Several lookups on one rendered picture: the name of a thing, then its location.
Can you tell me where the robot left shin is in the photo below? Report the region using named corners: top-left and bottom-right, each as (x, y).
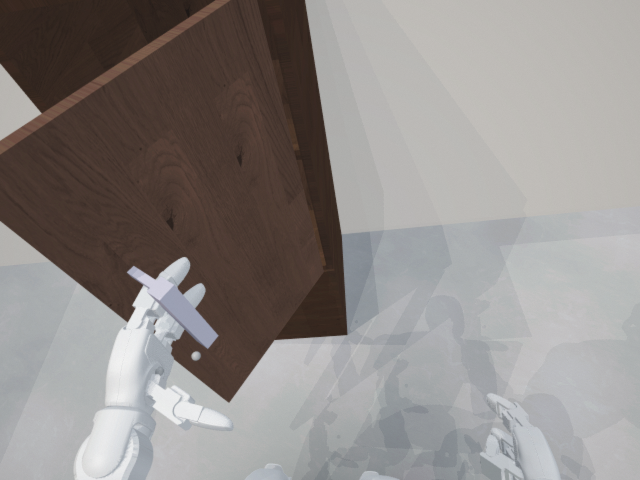
top-left (265, 464), bottom-right (284, 473)

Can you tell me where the left robot forearm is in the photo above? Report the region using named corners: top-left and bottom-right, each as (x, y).
top-left (74, 406), bottom-right (156, 480)

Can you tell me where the cupboard door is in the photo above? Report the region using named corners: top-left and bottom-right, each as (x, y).
top-left (0, 0), bottom-right (324, 403)

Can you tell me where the robot left hand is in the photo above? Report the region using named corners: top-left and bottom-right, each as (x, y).
top-left (105, 257), bottom-right (234, 431)

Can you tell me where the handle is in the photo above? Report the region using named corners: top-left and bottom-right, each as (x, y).
top-left (127, 266), bottom-right (218, 349)

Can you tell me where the robot right hand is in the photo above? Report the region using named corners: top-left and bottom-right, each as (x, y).
top-left (480, 393), bottom-right (561, 480)

